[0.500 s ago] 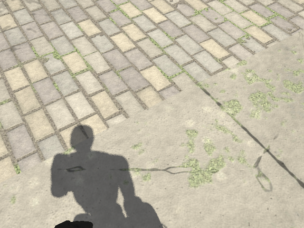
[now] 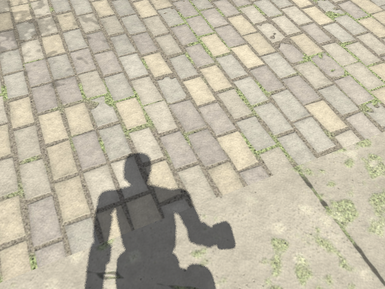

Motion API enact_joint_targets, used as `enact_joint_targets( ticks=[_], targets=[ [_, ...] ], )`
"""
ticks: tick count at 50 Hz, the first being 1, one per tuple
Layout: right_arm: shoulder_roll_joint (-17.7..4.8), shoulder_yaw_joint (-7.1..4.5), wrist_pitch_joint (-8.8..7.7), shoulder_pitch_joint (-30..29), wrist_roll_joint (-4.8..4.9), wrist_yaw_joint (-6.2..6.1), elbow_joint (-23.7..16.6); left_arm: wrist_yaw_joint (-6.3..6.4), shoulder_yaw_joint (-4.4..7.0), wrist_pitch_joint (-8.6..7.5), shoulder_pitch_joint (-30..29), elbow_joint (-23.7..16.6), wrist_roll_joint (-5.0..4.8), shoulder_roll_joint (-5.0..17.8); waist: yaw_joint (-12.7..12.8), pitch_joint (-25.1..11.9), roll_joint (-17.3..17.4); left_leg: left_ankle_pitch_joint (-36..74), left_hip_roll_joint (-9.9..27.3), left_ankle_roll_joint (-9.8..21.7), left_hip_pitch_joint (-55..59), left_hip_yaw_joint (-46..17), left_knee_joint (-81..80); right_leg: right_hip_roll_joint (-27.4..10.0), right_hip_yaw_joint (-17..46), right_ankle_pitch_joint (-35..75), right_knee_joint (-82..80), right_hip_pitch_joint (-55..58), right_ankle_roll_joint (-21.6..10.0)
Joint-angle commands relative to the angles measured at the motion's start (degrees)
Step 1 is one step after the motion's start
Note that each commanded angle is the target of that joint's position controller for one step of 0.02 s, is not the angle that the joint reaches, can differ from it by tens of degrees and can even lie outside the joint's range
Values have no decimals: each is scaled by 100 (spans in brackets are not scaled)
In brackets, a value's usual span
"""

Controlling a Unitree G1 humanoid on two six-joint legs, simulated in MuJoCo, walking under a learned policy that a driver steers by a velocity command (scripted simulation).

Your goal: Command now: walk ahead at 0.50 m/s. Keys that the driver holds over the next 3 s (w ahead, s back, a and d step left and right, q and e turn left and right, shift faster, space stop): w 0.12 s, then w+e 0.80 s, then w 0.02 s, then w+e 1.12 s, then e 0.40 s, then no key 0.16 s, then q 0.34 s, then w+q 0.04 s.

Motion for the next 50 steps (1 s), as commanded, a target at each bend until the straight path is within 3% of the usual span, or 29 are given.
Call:
enact_joint_targets(
  ticks=[1,2,3,4,5,6,7,8,10,11,14,16,21,25,28,30,31,32,33,34,35,36,37,39,40,43,50],
  targets=[
    [-483,-133,-147,-96,6,-47,-340,79,167,-10,202,-61,40,894,-352,239,-544,-577,-246,250,258,110,-384,-1808,617,4536,582,108,-639],
    [-554,-187,-183,452,1,-87,-162,80,181,2,125,-57,39,943,-577,-46,-559,-705,-446,359,973,191,-551,-1742,538,5223,1216,59,-566],
    [-669,-267,-238,1414,-36,-140,176,65,175,20,23,-72,10,937,-973,-536,-394,-465,-559,507,2161,239,-890,-1520,339,5219,2281,-283,-452],
    [-1070,-397,-288,2463,-176,-209,418,44,120,3,-36,-234,-51,808,-1329,-1209,-48,-801,399,813,3724,-802,-923,-1279,183,3655,3822,-1454,-339],
    [-1653,-550,-263,2919,-242,-206,470,-26,15,10,628,-334,-287,220,-1100,-1978,1251,-1173,2141,1706,5354,-3661,-1437,-183,-160,-412,6159,-3595,-47],
    [-1369,-512,-169,2494,9,-155,436,-9,178,21,247,-290,-116,809,-1032,-1738,487,-1461,1981,1649,4919,-4169,-1949,-244,637,-1067,6690,-4195,-135],
    [-1079,-425,-174,1801,57,-142,315,-20,202,16,-262,-472,-99,797,-775,-827,269,-1449,1818,1429,4059,-3117,-2062,-566,719,-551,6591,-4410,-180],
    [-726,-338,-228,1466,32,-117,267,-35,189,6,-521,-514,-95,706,-646,-437,-27,-973,1592,1221,3322,-2505,-2303,-758,735,-167,6269,-4201,-182],
    [-344,-219,-317,1399,30,-164,400,-83,192,163,-444,-456,32,491,-319,-99,81,-412,1150,774,2445,-1535,-2578,-960,753,82,5736,-3636,-111],
    [-325,-203,-368,1544,25,-181,475,-119,190,243,-359,-418,59,390,-268,-101,143,-189,1098,708,2316,-1303,-2636,-943,727,141,5659,-3483,-80],
    [-543,-238,-477,1896,47,-203,614,-186,211,386,-732,-585,63,362,-203,51,140,213,1031,630,2315,-752,-2826,-1001,656,578,5436,-3889,-23],
    [-567,-231,-484,2081,31,-215,649,-215,215,421,-1219,-764,41,398,-275,181,126,387,983,552,2449,-458,-2904,-1051,617,1010,5130,-4318,20],
    [-547,-183,-477,2411,44,-272,715,-279,132,380,-2260,-1157,-5,304,-475,334,172,1199,839,345,2774,247,-2839,-947,204,1841,3648,-4391,59],
    [-630,-194,-420,2856,21,-355,872,-302,88,368,-2873,-1438,22,306,-660,413,185,1952,1045,337,3530,558,-2563,-805,-217,1652,2855,-4358,-119],
    [-776,-228,-344,2803,0,-420,887,-285,142,362,-2735,-1472,49,401,-485,239,318,3790,1168,297,3960,841,-1836,-472,-493,944,2588,-3847,-406],
    [-941,-282,-267,2666,-22,-442,843,-251,238,357,-2067,-1298,64,562,-173,-166,474,4988,1214,306,4038,990,-665,-90,-650,363,2488,-3047,-681],
    [-1020,-308,-221,2607,-16,-422,787,-235,321,328,-1474,-1122,85,697,61,-507,469,4794,1210,290,3814,1021,321,75,-605,290,2201,-2313,-841],
    [-1057,-322,-208,2442,15,-382,654,-186,464,294,-630,-889,155,997,504,-918,193,3655,1107,135,2897,1071,1783,-161,-36,323,1710,-1021,-1105],
    [-560,-231,-237,2504,116,-287,307,-105,645,304,-341,-920,192,1630,387,-1468,-931,-366,379,-147,742,1095,3953,-1847,2449,15,1491,634,-1780],
    [-747,-287,-306,2100,98,-214,-31,-128,678,380,-453,-1000,32,1833,263,-1727,-964,-2757,-545,-253,-616,-81,5045,-2561,4795,321,614,1058,-2302],
    [-824,-295,-376,1507,59,-176,-191,-95,636,417,-708,-952,-59,1689,185,-895,-393,-2146,-57,-193,-1192,-578,4815,-2362,3789,422,482,500,-2046],
    [-801,-275,-441,1472,98,-165,-226,-75,565,403,-998,-975,-88,1384,-31,-403,-132,-1661,137,-194,-1012,-540,4293,-2173,3176,849,341,-263,-1773],
    [-757,-285,-421,1577,62,-183,-150,-60,504,370,-1286,-1032,-83,1164,-316,-124,159,-1490,299,-235,-655,-541,3770,-1849,2664,1420,248,-863,-1489],
    [-648,-270,-194,1790,-134,-161,-134,-22,421,263,-1450,-1079,-143,989,-595,-159,-4,-1428,409,-422,-32,-548,3216,-1396,2024,2189,192,-1461,-1294],
    [-628,-273,-100,1756,-164,-137,-182,-27,421,197,-1339,-1063,-155,1036,-616,-210,-54,-1408,383,-499,21,-484,3083,-1296,1927,2553,204,-1530,-1302],
    [-619,-263,25,1199,-145,-100,-458,-42,465,143,-973,-1029,-148,1266,-504,-128,-248,-878,377,-668,-268,-363,2427,-1099,1801,2696,115,-1624,-1202],
    [-692,-191,17,-288,-87,-39,-1051,-23,441,189,-126,-1009,-102,1272,71,-29,-498,157,123,-642,-902,-392,819,-1093,2111,2877,299,-666,-947]
  ],
)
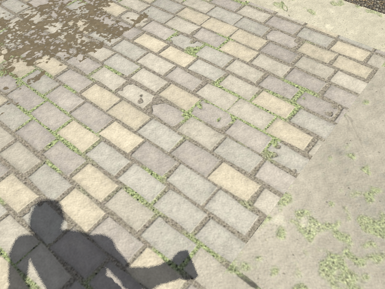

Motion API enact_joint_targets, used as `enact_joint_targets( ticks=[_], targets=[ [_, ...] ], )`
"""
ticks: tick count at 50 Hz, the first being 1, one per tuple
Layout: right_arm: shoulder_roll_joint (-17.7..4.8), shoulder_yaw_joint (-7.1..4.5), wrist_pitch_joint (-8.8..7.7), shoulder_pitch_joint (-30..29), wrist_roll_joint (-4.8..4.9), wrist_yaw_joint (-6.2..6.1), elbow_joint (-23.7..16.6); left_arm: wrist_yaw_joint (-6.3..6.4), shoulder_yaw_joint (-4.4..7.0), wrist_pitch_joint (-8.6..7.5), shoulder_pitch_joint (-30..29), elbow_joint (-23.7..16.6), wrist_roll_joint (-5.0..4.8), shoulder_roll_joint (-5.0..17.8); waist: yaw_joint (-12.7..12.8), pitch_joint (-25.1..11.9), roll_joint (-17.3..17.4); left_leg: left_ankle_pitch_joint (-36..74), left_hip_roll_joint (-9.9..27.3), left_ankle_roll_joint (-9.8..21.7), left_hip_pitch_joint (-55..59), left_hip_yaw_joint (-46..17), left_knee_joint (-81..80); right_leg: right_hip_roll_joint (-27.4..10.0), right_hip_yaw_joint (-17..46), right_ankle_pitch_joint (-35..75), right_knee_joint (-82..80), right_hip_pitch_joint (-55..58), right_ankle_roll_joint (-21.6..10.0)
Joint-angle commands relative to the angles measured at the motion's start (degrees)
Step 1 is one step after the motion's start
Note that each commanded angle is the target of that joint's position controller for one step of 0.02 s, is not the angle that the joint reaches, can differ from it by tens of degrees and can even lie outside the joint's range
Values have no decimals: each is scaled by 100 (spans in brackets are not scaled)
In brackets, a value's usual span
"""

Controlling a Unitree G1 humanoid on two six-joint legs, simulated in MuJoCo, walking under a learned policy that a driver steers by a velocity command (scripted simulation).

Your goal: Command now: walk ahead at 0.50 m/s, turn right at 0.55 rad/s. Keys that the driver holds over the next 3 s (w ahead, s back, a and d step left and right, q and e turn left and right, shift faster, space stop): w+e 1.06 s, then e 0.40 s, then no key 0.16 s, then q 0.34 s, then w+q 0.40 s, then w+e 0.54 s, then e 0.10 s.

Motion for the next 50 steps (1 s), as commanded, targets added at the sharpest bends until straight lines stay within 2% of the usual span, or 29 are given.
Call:
enact_joint_targets(
  ticks=[1,3,5,7,8,9,10,11,12,13,14,16,19,23,26,30,32,34,35,36,37,38,39,40,41,43,45,47,50],
  targets=[
    [-375,-19,-90,-786,30,32,-613,49,156,-42,502,-213,32,834,154,44,-576,298,-308,39,-276,203,-535,-1483,1191,2579,-137,355,-594],
    [-416,9,-139,-1042,60,45,-769,82,165,-33,583,-241,70,900,211,71,-610,231,-432,114,-182,188,-900,-1569,1337,2816,50,568,-589],
    [-524,4,-193,-944,87,40,-836,131,190,-38,462,-312,91,1000,74,68,-674,89,-518,232,297,96,-1316,-1653,1493,3016,250,578,-463],
    [-721,-65,-254,-117,110,-21,-637,126,224,-62,57,-445,101,1149,-362,-165,-716,-335,-771,414,1706,151,-1698,-1545,1441,3832,821,134,-205],
    [-866,-135,-311,681,112,-87,-399,74,232,-91,-67,-478,78,1190,-731,-575,-500,-251,-860,529,2771,228,-2011,-1272,1275,4119,1723,-82,-77],
    [-1148,-219,-381,1529,16,-179,-284,8,179,-141,-76,-570,22,987,-1081,-1233,-131,-714,-140,742,4145,-434,-2145,-896,1030,3142,3067,-783,43],
    [-1653,-318,-359,1982,-143,-251,-348,-1,40,-154,295,-783,-159,358,-983,-1990,951,-1473,1484,1128,5577,-2568,-2441,-156,370,-246,4820,-2289,229],
    [-1632,-345,-264,1636,-60,-209,-361,19,68,-108,665,-827,-53,650,-582,-2125,1528,-1775,1945,1544,5398,-4338,-3055,-126,189,-1789,5630,-3087,205],
    [-1035,-229,-221,1146,5,-187,-481,39,97,-13,459,-671,79,834,-436,-1189,569,-2350,1748,1495,4543,-3638,-3124,-573,176,-1269,5914,-3318,199],
    [-631,-129,-225,868,49,-167,-495,-25,82,20,65,-686,123,783,-460,-559,-21,-2104,1397,1383,3777,-2662,-3266,-772,81,-825,5679,-3245,247],
    [-530,-89,-238,783,31,-165,-458,-76,69,56,-64,-726,129,664,-377,-318,44,-1563,1125,1221,3362,-1968,-3429,-926,20,-635,5421,-3103,290],
    [-538,-80,-328,969,71,-165,-281,-176,52,194,-119,-770,217,577,-293,-154,345,-540,860,1134,2971,-1096,-3590,-1073,-88,-511,5251,-2926,371],
    [-619,-121,-478,1225,149,-106,-136,-272,21,290,-516,-990,198,493,-281,-162,332,336,893,1218,3103,-470,-3770,-1170,-148,-137,5116,-3303,426],
    [-637,-139,-474,1474,128,-95,16,-356,-34,294,-1297,-1303,185,412,-387,10,257,705,780,1205,3331,295,-3900,-1257,-300,612,4379,-3829,541],
    [-696,-155,-460,1574,129,-97,91,-429,-119,255,-1853,-1497,170,279,-497,106,261,914,660,1088,3358,827,-3863,-1251,-595,1224,3316,-3545,524],
    [-890,-208,-395,1896,131,-153,240,-489,-153,249,-2445,-1753,208,301,-662,255,271,1285,858,991,3830,1145,-3714,-1179,-1007,928,2380,-3252,329],
    [-994,-229,-307,2020,123,-183,326,-465,-128,256,-2488,-1814,250,363,-647,214,305,2248,935,924,4201,1331,-3291,-984,-1196,383,2095,-3035,154],
    [-1174,-259,-206,2063,116,-214,380,-400,-56,242,-2011,-1715,283,478,-407,-164,415,4030,955,861,4418,1546,-2166,-560,-1385,-237,1883,-2291,-90],
    [-1218,-256,-149,2015,140,-218,359,-346,18,191,-1276,-1500,305,581,-76,-596,312,4208,893,802,4207,1675,-1080,-310,-1402,-197,1554,-1399,-251],
    [-1161,-228,-132,1954,127,-212,240,-254,159,150,-230,-1167,355,874,374,-1223,-65,3103,764,618,3254,1743,441,-526,-849,-247,1276,113,-487],
    [-514,-75,-170,2106,182,-104,-203,-160,331,162,-38,-1199,326,1560,163,-1841,-1415,-1178,52,285,841,1710,2417,-2323,1900,-946,1013,1965,-1115],
    [-824,-150,-208,1588,102,-69,-443,-107,372,215,112,-1356,132,1732,311,-2159,-1152,-2793,-626,150,-201,596,3386,-2919,3906,-227,212,2257,-1478],
    [-867,-154,-237,1001,114,-47,-589,-55,346,248,36,-1195,94,1601,314,-1346,-584,-2158,-292,218,-718,167,3356,-2659,2783,566,216,1861,-1316],
    [-742,-89,-296,1066,157,-47,-554,-21,273,225,-220,-1136,49,1305,48,-747,-406,-1668,-81,246,-499,179,2832,-2451,2056,1342,199,1024,-1135],
    [-731,-93,-279,1183,117,-56,-457,-5,212,189,-505,-1160,43,1096,-228,-459,-229,-1535,68,235,-91,145,2338,-2104,1561,1820,111,371,-894],
    [-718,-91,-80,1508,-47,-36,-365,-6,123,108,-841,-1233,-11,869,-571,-440,-399,-1484,138,114,591,120,1945,-1702,1072,2228,-62,-386,-778],
    [-649,-88,49,1453,-56,5,-404,-37,132,17,-699,-1183,-23,914,-606,-460,-396,-1306,74,20,618,196,1700,-1543,967,2285,-195,-602,-835],
    [-599,-77,87,1069,-40,14,-529,-48,165,-9,-462,-1120,2,1016,-496,-291,-394,-911,45,-43,367,223,1305,-1481,1026,1880,-375,-704,-822],
    [-619,-74,84,325,-30,1,-758,-49,166,-14,-52,-1011,0,1010,-233,-34,-466,-331,-3,-88,-149,158,545,-1483,1233,1537,-488,-441,-766]
  ],
)
Over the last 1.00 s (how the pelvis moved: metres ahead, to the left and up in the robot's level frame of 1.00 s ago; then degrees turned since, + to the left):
0.51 -0.06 0.01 -26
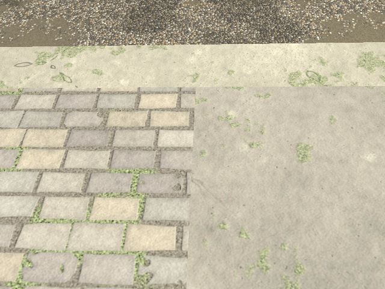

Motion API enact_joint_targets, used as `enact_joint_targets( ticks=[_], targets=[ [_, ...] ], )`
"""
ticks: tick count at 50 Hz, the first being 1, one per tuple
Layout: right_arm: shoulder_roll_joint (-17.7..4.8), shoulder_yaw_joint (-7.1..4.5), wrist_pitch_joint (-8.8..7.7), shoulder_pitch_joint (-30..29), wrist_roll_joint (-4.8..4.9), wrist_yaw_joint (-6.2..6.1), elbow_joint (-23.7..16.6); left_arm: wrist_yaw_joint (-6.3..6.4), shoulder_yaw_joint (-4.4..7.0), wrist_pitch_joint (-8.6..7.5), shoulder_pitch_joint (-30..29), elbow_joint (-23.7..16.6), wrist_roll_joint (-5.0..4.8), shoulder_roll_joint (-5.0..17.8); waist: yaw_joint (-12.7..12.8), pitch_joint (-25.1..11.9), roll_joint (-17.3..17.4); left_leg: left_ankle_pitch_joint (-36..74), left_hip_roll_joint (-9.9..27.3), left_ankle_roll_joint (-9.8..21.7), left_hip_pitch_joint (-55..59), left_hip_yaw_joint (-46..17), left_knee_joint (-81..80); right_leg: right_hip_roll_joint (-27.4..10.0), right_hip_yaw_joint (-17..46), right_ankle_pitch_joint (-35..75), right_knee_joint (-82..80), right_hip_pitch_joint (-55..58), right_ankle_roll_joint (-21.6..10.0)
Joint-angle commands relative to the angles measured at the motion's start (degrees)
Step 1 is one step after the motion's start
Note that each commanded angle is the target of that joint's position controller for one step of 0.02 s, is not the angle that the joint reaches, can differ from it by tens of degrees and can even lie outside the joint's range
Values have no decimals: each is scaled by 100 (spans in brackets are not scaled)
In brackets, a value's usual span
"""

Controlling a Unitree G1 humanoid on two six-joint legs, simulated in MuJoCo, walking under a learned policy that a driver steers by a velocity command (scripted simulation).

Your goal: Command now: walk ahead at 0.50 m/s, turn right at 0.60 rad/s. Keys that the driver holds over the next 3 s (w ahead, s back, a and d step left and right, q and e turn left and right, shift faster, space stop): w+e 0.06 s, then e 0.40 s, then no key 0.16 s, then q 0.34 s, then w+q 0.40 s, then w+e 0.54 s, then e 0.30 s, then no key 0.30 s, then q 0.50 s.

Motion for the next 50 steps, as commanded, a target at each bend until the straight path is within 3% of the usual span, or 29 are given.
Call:
enact_joint_targets(
  ticks=[1,3,7,9,11,12,13,14,15,16,17,19,22,26,28,31,33,34,35,36,37,38,39,40,42,43,48,50],
  targets=[
    [-412,-94,-25,-368,7,-5,-431,21,214,-117,221,-292,-11,877,36,-24,-515,633,-150,-50,-390,83,-595,-1473,1456,1293,-721,232,-747],
    [-402,-72,-54,-705,25,14,-541,38,222,-126,423,-244,-7,903,165,-7,-534,890,-256,-21,-458,53,-1027,-1478,1518,1442,-608,489,-706],
    [-356,-6,-172,-1087,96,-6,-731,124,236,-53,659,-162,31,976,272,-15,-608,915,-711,130,84,174,-1803,-1365,1383,3662,245,681,-442],
    [-483,-29,-229,-730,110,-57,-663,171,246,-18,481,-219,52,1010,91,-163,-733,792,-906,280,915,76,-2274,-1277,1520,3929,661,550,-146],
    [-724,-113,-304,202,100,-174,-393,165,271,-51,90,-327,10,1116,-386,-486,-690,1071,-1046,475,2256,114,-2945,-978,1558,4255,1619,298,176],
    [-927,-161,-409,908,41,-241,-283,123,233,-103,-46,-433,-85,966,-729,-938,-425,1997,-414,653,3535,-304,-3162,-655,1426,3284,2749,-307,340],
    [-1299,-192,-420,1422,-16,-302,-314,148,99,-110,241,-623,-149,396,-678,-1747,651,4707,1349,943,4845,-1615,-2665,-76,677,-1033,4508,-1227,467],
    [-1469,-275,-303,1173,135,-251,-423,229,176,-21,1101,-673,-175,685,-180,-2657,1637,5772,2263,1772,5173,-3299,-2812,305,359,-2773,5634,-1889,530],
    [-926,-180,-215,749,212,-217,-579,263,218,127,1071,-356,31,947,-63,-2148,561,4983,1921,1747,4472,-2830,-2934,-158,457,-2245,5963,-1998,576],
    [-464,-40,-192,460,226,-224,-615,191,228,198,583,-374,100,945,-124,-1415,171,4367,1477,1605,3795,-1928,-3115,-285,311,-1948,5813,-2066,669],
    [-319,22,-152,245,175,-241,-606,130,219,268,409,-402,100,815,-33,-1025,125,3769,1138,1430,3324,-1367,-3365,-465,229,-1768,5594,-2062,758],
    [-477,-12,-140,174,159,-285,-519,-5,187,443,290,-432,129,662,8,-656,554,3503,797,1431,2677,-669,-3681,-548,32,-1484,5440,-1873,891],
    [-594,-66,-173,261,118,-272,-450,-57,171,528,63,-564,85,604,43,-780,473,3395,866,1577,2528,-293,-3791,-555,-54,-1316,5195,-1838,903],
    [-639,-97,-98,281,109,-261,-379,-112,71,621,-458,-793,136,465,-31,-692,574,1886,870,1582,2282,-38,-4014,-734,-180,-1046,4171,-1733,834],
    [-698,-120,-47,233,105,-225,-355,-140,-10,626,-648,-857,120,365,-85,-648,674,1189,789,1509,2080,109,-4042,-755,-305,-1026,3378,-1318,775],
    [-853,-169,63,409,100,-168,-251,-116,-60,582,-799,-900,101,403,-219,-627,775,717,835,1483,2116,35,-3882,-656,-518,-1242,2470,-878,691],
    [-778,-121,148,397,173,-121,-172,-70,-128,487,-504,-752,128,263,-26,-561,545,778,698,1250,1744,61,-3516,-603,-575,-591,1048,40,544],
    [-583,-64,161,610,154,-70,-71,-37,-164,426,-444,-691,157,289,-5,-474,224,438,526,874,1427,116,-3362,-808,-211,-143,129,518,474],
    [-21,76,140,954,111,29,-131,26,-172,354,-422,-733,259,580,-207,-661,-1080,-824,-15,421,1140,580,-2377,-2327,1507,-235,-701,849,309],
    [73,125,215,1038,212,-5,-153,114,-127,340,-967,-825,211,896,-320,-254,-1742,-1814,-534,286,1541,514,-2264,-2938,1802,90,-755,-683,-307],
    [-348,24,298,741,267,-13,-76,141,-159,293,-1236,-820,238,618,-228,-3,-1287,-1527,-460,280,1989,154,-1824,-2572,1328,-223,-730,-1156,-352],
    [-450,-51,315,661,302,14,-86,174,-198,263,-1479,-791,236,561,-340,94,-1324,-1314,-657,327,1848,166,-1583,-2331,956,0,-657,-1080,-271],
    [-571,-120,308,730,283,2,-3,211,-181,253,-1494,-769,222,605,-348,78,-1266,-1217,-755,343,1670,163,-1236,-2169,662,658,-511,-817,-223],
    [-642,-180,302,878,215,-19,65,269,-162,231,-1396,-725,145,640,-351,-48,-1280,-1228,-794,355,1510,168,-897,-2130,422,1559,-282,-467,-241],
    [-544,-206,279,1049,180,-59,138,304,-145,234,-1148,-669,57,579,-278,-375,-918,-1537,-857,294,1251,167,-267,-2256,219,3001,127,169,-415],
    [-463,-201,289,1015,194,-73,108,315,-134,247,-1075,-636,50,553,-247,-455,-833,-1622,-823,258,1148,162,-158,-2331,180,3172,218,360,-478],
    [-271,-158,402,698,235,-34,-81,313,-44,307,-1081,-555,120,554,-78,-488,-1075,-1647,-781,226,1382,390,-901,-2404,58,2470,351,413,-504],
    [-305,-156,410,656,218,12,-154,259,39,306,-981,-521,158,700,10,-622,-1148,-1637,-802,350,1650,546,-1254,-2480,178,672,59,269,-494]
  ],
)
Over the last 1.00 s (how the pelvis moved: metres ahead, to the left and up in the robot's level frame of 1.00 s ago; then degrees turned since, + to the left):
0.49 -0.12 0.00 -35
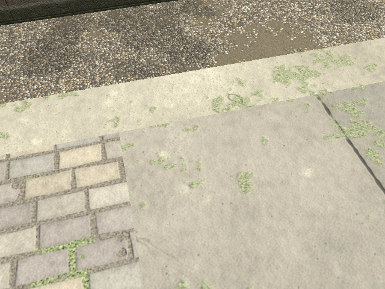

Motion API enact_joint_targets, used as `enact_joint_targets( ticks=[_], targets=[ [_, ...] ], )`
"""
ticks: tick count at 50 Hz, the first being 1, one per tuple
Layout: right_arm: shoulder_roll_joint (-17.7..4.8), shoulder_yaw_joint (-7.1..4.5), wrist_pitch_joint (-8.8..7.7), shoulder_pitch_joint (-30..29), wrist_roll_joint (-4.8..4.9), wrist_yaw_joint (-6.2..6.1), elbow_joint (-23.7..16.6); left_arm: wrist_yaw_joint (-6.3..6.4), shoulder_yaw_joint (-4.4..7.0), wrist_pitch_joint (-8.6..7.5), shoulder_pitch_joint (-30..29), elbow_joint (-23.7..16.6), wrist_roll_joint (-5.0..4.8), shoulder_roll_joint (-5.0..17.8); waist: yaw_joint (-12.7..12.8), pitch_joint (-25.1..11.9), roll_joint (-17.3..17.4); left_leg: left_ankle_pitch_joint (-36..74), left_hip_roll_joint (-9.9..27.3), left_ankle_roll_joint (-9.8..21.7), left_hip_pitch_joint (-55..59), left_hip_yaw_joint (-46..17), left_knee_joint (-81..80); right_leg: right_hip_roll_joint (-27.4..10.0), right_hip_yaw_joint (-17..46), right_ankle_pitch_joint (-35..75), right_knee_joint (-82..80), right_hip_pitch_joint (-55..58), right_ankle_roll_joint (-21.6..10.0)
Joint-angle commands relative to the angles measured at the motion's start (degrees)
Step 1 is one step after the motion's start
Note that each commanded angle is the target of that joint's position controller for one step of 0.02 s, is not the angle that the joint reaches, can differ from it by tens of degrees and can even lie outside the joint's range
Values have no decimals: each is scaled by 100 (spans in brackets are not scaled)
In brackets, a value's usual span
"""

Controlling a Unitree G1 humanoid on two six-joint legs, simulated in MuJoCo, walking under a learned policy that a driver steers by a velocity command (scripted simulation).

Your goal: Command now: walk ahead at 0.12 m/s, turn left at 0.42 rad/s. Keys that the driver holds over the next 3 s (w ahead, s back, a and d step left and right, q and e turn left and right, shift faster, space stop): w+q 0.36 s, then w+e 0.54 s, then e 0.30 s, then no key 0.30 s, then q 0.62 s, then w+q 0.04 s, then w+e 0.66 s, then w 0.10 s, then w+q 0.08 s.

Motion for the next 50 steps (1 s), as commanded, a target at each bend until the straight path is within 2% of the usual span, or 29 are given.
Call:
enact_joint_targets(
  ticks=[1,3,4,5,6,7,8,9,11,12,14,19,23,25,26,27,28,29,30,31,32,33,35,37,39,42,45,48,50],
  targets=[
    [-390,-74,-57,-197,-17,75,-535,-40,362,-38,313,-180,48,1094,332,-544,-1045,-66,-31,181,-136,230,-515,-1589,1311,-194,-1005,621,-981],
    [-385,-84,-82,150,-28,164,-441,-90,429,-32,34,-230,8,1223,2,-344,-852,346,-159,462,768,403,-1517,-1488,1191,-1680,-1072,-171,-729],
    [-415,-111,-121,646,-37,171,-212,-98,431,-23,-131,-256,-7,1136,-250,-240,-580,485,-283,634,1546,354,-2073,-1257,896,-2128,-651,-851,-486],
    [-690,-189,-193,1259,-83,126,18,-128,364,-25,-308,-350,23,815,-490,-79,473,-500,400,888,2162,-907,-2906,-755,231,-2277,804,-1825,-148],
    [-1409,-343,-265,1507,-77,108,-94,-157,216,-50,-706,-725,44,360,-640,231,1724,-2227,2078,1515,2221,-3900,-3886,263,-183,-2294,2355,-3430,231],
    [-1261,-316,-254,1246,-141,7,-153,-188,277,-139,-1094,-845,113,724,-598,768,933,-2145,2152,1773,1540,-4236,-4325,55,733,-1678,2779,-3611,202],
    [-1088,-255,-262,854,-101,-66,-210,-267,327,-211,-841,-738,-4,883,-251,906,692,-1865,1898,1676,1314,-3699,-4272,-125,837,-998,2869,-3434,217],
    [-1003,-226,-322,571,-38,-83,-261,-326,352,-271,-553,-566,-17,979,-30,885,553,-1111,1536,1473,1317,-3140,-4241,-185,838,-495,2790,-3243,256],
    [-846,-188,-481,433,7,-83,-286,-370,364,-294,-208,-293,147,978,35,506,440,564,1044,1276,1621,-2327,-4058,-169,726,127,2853,-2938,330],
    [-810,-181,-548,570,27,-56,-230,-387,353,-280,-146,-268,164,902,32,308,352,1163,956,1257,1767,-2152,-3923,-128,703,270,2917,-2891,345],
    [-848,-210,-625,864,51,-27,-111,-390,321,-250,-264,-313,137,802,-38,189,328,1785,890,1286,1930,-2014,-3773,-124,662,423,2867,-3034,400],
    [-829,-213,-660,1287,5,-78,73,-425,239,-266,-969,-536,93,732,-317,340,503,2321,813,1330,1995,-1958,-3683,-103,558,786,1887,-3170,545],
    [-806,-155,-744,1460,-40,-121,260,-493,156,-338,-1425,-687,54,659,-503,448,597,3464,939,1192,2029,-1639,-3622,-36,229,905,972,-2533,260],
    [-870,-148,-779,1282,-53,-150,300,-476,166,-356,-1220,-680,29,734,-312,453,642,4118,1091,1065,2081,-1493,-3516,13,207,716,666,-2043,-27],
    [-903,-142,-797,1125,-65,-166,301,-441,196,-364,-871,-580,11,797,-107,334,653,4996,1099,956,2063,-1335,-3257,148,172,571,533,-1511,-168],
    [-955,-148,-803,1047,-90,-177,323,-380,253,-374,-332,-403,-7,912,134,28,634,6130,1059,869,2138,-1155,-2646,367,103,350,490,-848,-302],
    [-983,-146,-787,976,-105,-173,349,-305,314,-406,558,-107,-18,1000,539,-469,454,6779,878,769,2093,-874,-1567,580,21,345,207,121,-460],
    [-916,-111,-792,996,-94,-180,316,-234,390,-455,1474,120,44,1201,920,-1033,206,5873,702,675,1291,-678,-194,63,650,53,140,1474,-678],
    [-421,8,-812,1346,48,-122,92,-195,543,-462,2126,185,149,1837,824,-1735,-1116,3137,-107,369,-375,-229,2007,-1543,3492,-1337,-321,2792,-1354],
    [-635,-40,-846,1230,-96,-100,78,-280,514,-401,1821,284,-48,1674,591,-1649,-1426,193,-618,399,-1443,-567,2865,-1922,5543,-1262,-1333,2776,-1644],
    [-739,-43,-863,777,-167,-85,-15,-316,480,-383,1175,180,-130,1445,358,-740,-862,574,-175,470,-1874,-779,3060,-1789,4788,-1437,-1295,2059,-1600],
    [-743,-8,-913,363,-172,-47,-71,-334,421,-397,897,119,-126,1146,358,-337,-356,978,72,475,-1836,-718,2792,-1559,3978,-899,-1354,1370,-1534],
    [-626,27,-867,192,-226,-11,-165,-300,338,-448,809,238,-89,915,66,6,-277,1118,371,370,-1477,-672,2061,-1015,3096,129,-1532,503,-1292],
    [-511,74,-738,273,-270,24,-150,-288,347,-520,899,309,-112,949,-43,-100,-419,1104,405,200,-1244,-541,1728,-789,2703,847,-1608,252,-1322],
    [-440,105,-672,-15,-268,38,-258,-273,382,-540,1047,369,-140,1037,-23,-30,-391,1271,451,27,-1397,-409,1301,-687,2486,925,-1752,71,-1395],
    [-381,147,-649,-925,-244,40,-559,-261,414,-523,1337,438,-156,1079,205,213,-361,2016,485,-198,-1747,-280,321,-531,2387,945,-1904,44,-1307],
    [-313,188,-659,-1545,-192,63,-742,-256,453,-512,1663,508,-155,1112,465,124,-399,2656,351,-269,-1711,-254,-474,-423,2352,1330,-1685,364,-1115],
    [-281,214,-710,-1881,-136,23,-874,-194,462,-441,1916,574,-117,1128,580,25,-419,2726,33,-222,-1460,-163,-939,-356,2248,3322,-945,709,-904],
    [-347,204,-760,-1770,-119,-26,-870,-138,476,-374,1900,536,-79,1157,521,-154,-520,2555,-158,-120,-990,-261,-1281,-321,2380,3841,-449,850,-673]
  ],
)
Over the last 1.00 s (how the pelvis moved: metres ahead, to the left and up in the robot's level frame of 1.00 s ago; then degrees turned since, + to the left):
0.18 0.02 -0.01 -13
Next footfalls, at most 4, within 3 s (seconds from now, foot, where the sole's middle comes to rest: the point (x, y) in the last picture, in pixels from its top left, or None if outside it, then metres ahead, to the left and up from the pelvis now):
0.10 left None -0.01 0.09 -0.78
0.58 right None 0.36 -0.01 -0.78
1.08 left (147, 252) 0.63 0.19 -0.78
1.52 right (207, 272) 0.55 -0.02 -0.78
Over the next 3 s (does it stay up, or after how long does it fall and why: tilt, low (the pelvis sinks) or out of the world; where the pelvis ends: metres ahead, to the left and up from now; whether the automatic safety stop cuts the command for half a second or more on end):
stays up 0.82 0.09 -0.02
